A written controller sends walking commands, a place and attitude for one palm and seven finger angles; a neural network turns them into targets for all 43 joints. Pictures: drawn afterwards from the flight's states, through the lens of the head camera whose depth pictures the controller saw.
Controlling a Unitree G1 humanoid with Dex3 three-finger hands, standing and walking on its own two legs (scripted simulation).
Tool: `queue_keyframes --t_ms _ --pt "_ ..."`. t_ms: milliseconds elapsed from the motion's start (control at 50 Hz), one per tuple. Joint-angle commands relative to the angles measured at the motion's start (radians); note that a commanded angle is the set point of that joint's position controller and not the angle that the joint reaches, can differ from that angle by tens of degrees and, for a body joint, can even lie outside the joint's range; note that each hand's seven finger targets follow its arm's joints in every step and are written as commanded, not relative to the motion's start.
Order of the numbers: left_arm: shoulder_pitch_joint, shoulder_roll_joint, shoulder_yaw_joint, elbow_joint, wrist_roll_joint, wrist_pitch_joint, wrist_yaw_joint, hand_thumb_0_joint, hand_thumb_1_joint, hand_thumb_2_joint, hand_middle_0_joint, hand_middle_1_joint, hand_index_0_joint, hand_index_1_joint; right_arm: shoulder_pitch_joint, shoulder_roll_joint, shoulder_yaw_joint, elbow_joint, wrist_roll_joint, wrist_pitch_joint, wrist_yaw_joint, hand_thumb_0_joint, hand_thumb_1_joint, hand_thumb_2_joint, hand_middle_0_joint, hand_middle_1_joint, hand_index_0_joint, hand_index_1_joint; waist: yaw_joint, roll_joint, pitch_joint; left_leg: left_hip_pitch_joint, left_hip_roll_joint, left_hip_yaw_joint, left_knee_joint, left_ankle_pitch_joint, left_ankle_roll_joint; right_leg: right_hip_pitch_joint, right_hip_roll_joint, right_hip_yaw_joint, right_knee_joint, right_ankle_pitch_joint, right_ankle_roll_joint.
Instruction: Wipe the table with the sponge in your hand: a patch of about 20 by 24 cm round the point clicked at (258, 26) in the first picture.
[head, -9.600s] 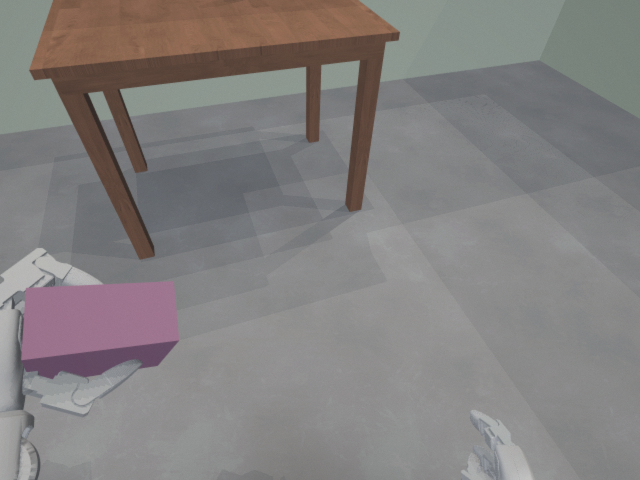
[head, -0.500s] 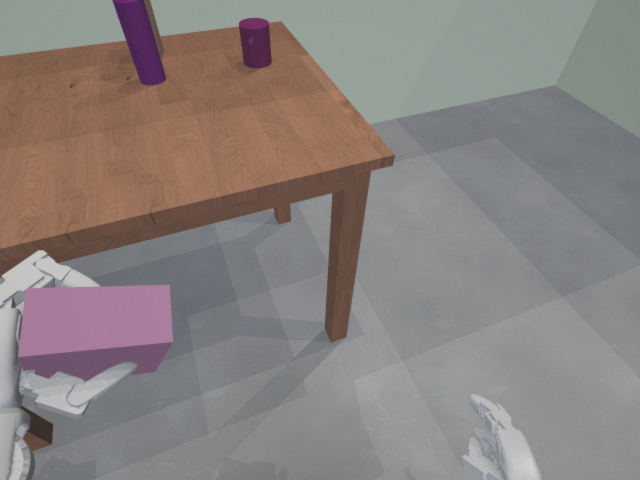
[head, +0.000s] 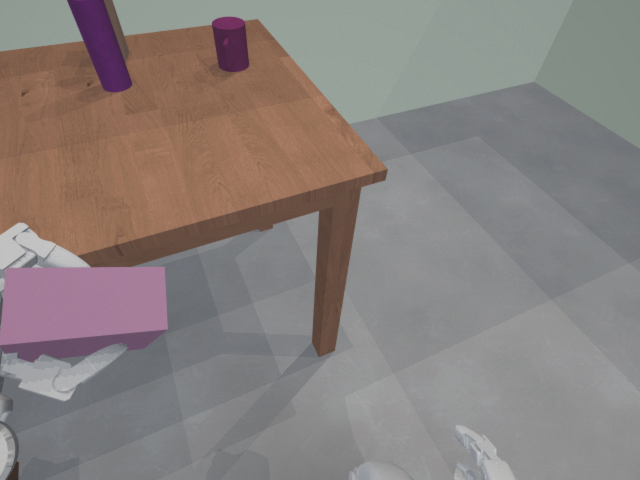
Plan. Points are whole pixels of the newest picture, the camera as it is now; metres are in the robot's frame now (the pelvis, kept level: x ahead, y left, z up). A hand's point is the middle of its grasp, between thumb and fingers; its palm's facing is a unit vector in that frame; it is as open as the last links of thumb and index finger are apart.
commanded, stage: shuffle to correct the standing spot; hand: left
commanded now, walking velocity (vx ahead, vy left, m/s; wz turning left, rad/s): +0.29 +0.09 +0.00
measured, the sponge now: (109, 314) +0.24 +0.21 +0.15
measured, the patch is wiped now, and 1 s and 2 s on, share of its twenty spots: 0.00 0.00 0.00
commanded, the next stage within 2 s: come to a stop and stand still in 1.00 s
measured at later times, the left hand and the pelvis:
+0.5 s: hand (108, 224) +0.32 +0.22 +0.19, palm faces +0.42 -0.82 -0.39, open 10.0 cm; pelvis +0.12 -0.01 +0.00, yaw +2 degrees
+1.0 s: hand (108, 159) +0.43 +0.27 +0.18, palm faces +0.42 -0.73 -0.54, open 10.0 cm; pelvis +0.22 +0.01 +0.01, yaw +3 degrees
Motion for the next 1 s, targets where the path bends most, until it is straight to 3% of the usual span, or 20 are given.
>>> queue_keyframes --t_ms 0,80,120,160,180,240,320,460,500,540,560,600,680,740,760,780,800,880,920,980 --pt "0.05 0.166 0.157 -0.287 -0.006 -0.109 0.02 0.0 0.1 1.3 -1.2 -1.6 -1.2 -1.6 -0.098 -0.161 -0.076 -0.153 0.01 -0.07 -0.009 0.0 -0.9 -0.9 0.2 0.3 0.2 0.3 0.04 0.247 -0.079 0.063 0.226 -0.157 -0.2 0.531 0.09 -0.024 -0.046 -0.069 -0.285 0.159 0.004" --pt "0.065 0.161 0.169 -0.215 -0.006 -0.105 0.022 0.0 0.1 1.3 -1.2 -1.6 -1.2 -1.6 -0.092 -0.167 -0.068 -0.147 0.006 -0.067 -0.024 0.0 -0.9 -0.9 0.2 0.3 0.2 0.3 0.041 0.211 -0.146 0.022 0.207 -0.059 -0.041 0.646 0.037 0.276 0.032 -0.173 -0.594 0.225 0.0" --pt "0.03 0.163 0.179 -0.183 0.001 -0.107 0.027 0.0 0.1 1.3 -1.2 -1.6 -1.2 -1.6 -0.108 -0.174 -0.077 -0.144 0.007 -0.055 -0.027 0.0 -0.9 -0.9 0.2 0.3 0.2 0.3 0.067 0.101 -0.215 -0.169 0.184 -0.045 0.225 0.507 0.013 0.599 -0.013 -0.128 -0.715 0.324 -0.031" --pt "-0.039 0.207 0.212 -0.159 0.004 -0.114 0.023 0.0 0.1 1.3 -1.2 -1.6 -1.2 -1.6 -0.121 -0.173 -0.094 -0.169 0.01 -0.048 -0.019 0.0 -0.9 -0.9 0.2 0.3 0.2 0.3 0.061 -0.26 -0.309 -0.574 0.018 -0.018 0.826 -0.136 -0.035 0.809 -0.45 0.574 -0.801 0.4 -0.242" --pt "-0.05 0.186 0.206 -0.121 0.002 -0.117 0.017 0.0 0.1 1.3 -1.2 -1.6 -1.2 -1.6 -0.115 -0.179 -0.087 -0.169 0.005 -0.041 -0.02 0.0 -0.9 -0.9 0.2 0.3 0.2 0.3 0.062 -0.136 -0.23 -0.56 0.076 -0.128 0.901 -0.146 -0.044 0.668 -0.491 0.618 -0.873 0.251 -0.249" --pt "-0.002 0.159 0.157 -0.157 0.011 -0.125 -0.004 0.0 0.1 1.3 -1.2 -1.6 -1.2 -1.6 -0.117 -0.169 -0.077 -0.139 0.004 -0.009 0.0 0.0 -0.9 -0.9 0.2 0.3 0.2 0.3 0.06 -0.059 -0.07 -0.519 0.165 -0.132 0.857 -0.011 -0.068 0.348 -0.393 0.379 -0.906 0.099 -0.198" --pt "-0.132 0.166 0.121 -0.302 0.009 -0.131 0.006 0.0 0.1 1.3 -1.2 -1.6 -1.2 -1.6 -0.14 -0.145 -0.062 -0.148 -0.005 -0.008 -0.015 0.0 -0.9 -0.9 0.2 0.3 0.2 0.3 0.041 -0.061 -0.06 -0.273 0.186 -0.025 0.492 0.091 -0.063 0.122 -0.316 0.109 -0.937 0.11 -0.143" --pt "-0.107 0.167 0.135 -0.25 0.002 -0.088 0.049 0.0 0.1 1.3 -1.2 -1.6 -1.2 -1.6 -0.125 -0.129 -0.065 -0.166 -0.008 -0.04 -0.051 0.0 -0.9 -0.9 0.2 0.3 0.2 0.3 0.07 -0.038 -0.1 -0.078 0.079 0.141 0.067 0.114 -0.057 0.251 -0.275 0.108 -0.832 0.022 -0.116" --pt "-0.105 0.138 0.117 -0.218 -0.003 -0.083 0.045 0.0 0.1 1.3 -1.2 -1.6 -1.2 -1.6 -0.107 -0.142 -0.069 -0.173 0.005 -0.036 -0.057 0.0 -0.9 -0.9 0.2 0.3 0.2 0.3 0.053 0.033 -0.1 -0.006 0.109 0.069 -0.05 0.057 -0.035 0.236 -0.208 0.049 -0.665 0.032 -0.069" --pt "-0.131 0.124 0.117 -0.216 -0.002 -0.084 0.044 0.0 0.1 1.3 -1.2 -1.6 -1.2 -1.6 -0.107 -0.178 -0.081 -0.187 0.021 -0.033 -0.051 0.0 -0.9 -0.9 0.2 0.3 0.2 0.3 0.043 0.261 -0.112 0.107 0.31 -0.253 -0.159 0.175 0.068 0.059 -0.044 -0.072 -0.367 0.001 0.009" --pt "-0.136 0.134 0.11 -0.202 0.006 -0.085 0.041 0.0 0.1 1.3 -1.2 -1.6 -1.2 -1.6 -0.114 -0.171 -0.083 -0.194 0.022 -0.036 -0.043 0.0 -0.9 -0.9 0.2 0.3 0.2 0.3 0.044 0.248 -0.099 0.139 0.374 -0.355 -0.197 0.332 0.118 -0.036 -0.013 -0.053 -0.23 -0.136 0.011" --pt "-0.128 0.151 0.099 -0.177 0.017 -0.073 0.029 0.0 0.1 1.3 -1.2 -1.6 -1.2 -1.6 -0.122 -0.148 -0.069 -0.172 0.004 -0.041 -0.045 0.0 -0.9 -0.9 0.2 0.3 0.2 0.3 0.039 0.27 -0.078 0.071 0.402 -0.359 -0.211 0.294 0.163 -0.068 -0.06 -0.001 -0.11 -0.143 0.013" --pt "-0.099 0.12 0.077 -0.282 0.009 -0.068 0.033 0.0 0.1 1.3 -1.2 -1.6 -1.2 -1.6 -0.131 -0.161 -0.07 -0.169 0.019 -0.066 -0.026 0.0 -0.9 -0.9 0.2 0.3 0.2 0.3 0.054 0.259 -0.102 -0.026 0.284 -0.078 -0.15 0.294 0.099 0.123 -0.044 -0.073 -0.383 0.016 0.022" --pt "-0.077 0.158 0.109 -0.297 0.014 -0.063 0.046 0.0 0.1 1.3 -1.2 -1.6 -1.2 -1.6 -0.133 -0.154 -0.051 -0.165 0.012 -0.073 -0.022 0.0 -0.9 -0.9 0.2 0.3 0.2 0.3 0.058 0.193 -0.132 -0.159 0.251 -0.047 -0.034 0.169 0.037 0.393 -0.029 -0.088 -0.707 0.142 0.01" --pt "-0.081 0.18 0.128 -0.296 0.024 -0.067 0.052 0.0 0.1 1.3 -1.2 -1.6 -1.2 -1.6 -0.126 -0.145 -0.051 -0.164 0.009 -0.068 -0.023 0.0 -0.9 -0.9 0.2 0.3 0.2 0.3 0.055 0.061 -0.154 -0.255 0.188 0.008 0.118 0.083 0.001 0.496 -0.122 0.059 -0.783 0.183 -0.033" --pt "-0.051 0.227 0.168 -0.261 0.022 -0.061 0.06 0.0 0.1 1.3 -1.2 -1.6 -1.2 -1.6 -0.122 -0.122 -0.048 -0.162 0.009 -0.056 -0.026 0.0 -0.9 -0.9 0.2 0.3 0.2 0.3 0.052 -0.15 -0.151 -0.382 0.09 0.074 0.329 -0.028 -0.046 0.544 -0.312 0.374 -0.855 0.266 -0.123" --pt "-0.073 0.227 0.184 -0.261 0.008 -0.062 0.065 0.0 0.1 1.3 -1.2 -1.6 -1.2 -1.6 -0.14 -0.128 -0.049 -0.166 0.004 -0.048 -0.022 0.0 -0.9 -0.9 0.2 0.3 0.2 0.3 0.065 -0.202 -0.15 -0.493 0.072 0.035 0.517 -0.169 -0.073 0.589 -0.45 0.526 -0.896 0.353 -0.203" --pt "0.061 0.213 0.218 -0.163 0.007 -0.092 0.053 0.0 0.1 1.3 -1.2 -1.6 -1.2 -1.6 -0.14 -0.132 -0.045 -0.122 0.0 -0.021 -0.009 0.0 -0.9 -0.9 0.2 0.3 0.2 0.3 0.064 -0.032 -0.134 -0.543 0.135 -0.063 0.563 -0.084 -0.085 0.619 -0.379 0.297 -0.748 0.846 -0.183" --pt "0.053 0.168 0.189 -0.153 0.006 -0.111 0.048 0.0 0.1 1.3 -1.2 -1.6 -1.2 -1.6 -0.138 -0.121 -0.043 -0.133 -0.002 -0.01 -0.008 0.0 -0.9 -0.9 0.2 0.3 0.2 0.3 0.056 -0.103 -0.133 -0.458 0.137 -0.013 0.388 -0.013 -0.082 0.572 -0.311 0.147 -0.731 0.861 -0.134" --pt "0.006 0.132 0.138 -0.146 0.003 -0.106 0.048 0.0 0.1 1.3 -1.2 -1.6 -1.2 -1.6 -0.173 -0.122 -0.055 -0.135 0.003 -0.025 -0.014 0.0 -0.9 -0.9 0.2 0.3 0.2 0.3 0.064 -0.162 -0.15 -0.22 0.084 0.099 0.153 0.087 -0.073 0.471 -0.267 0.107 -0.728 0.812 -0.104"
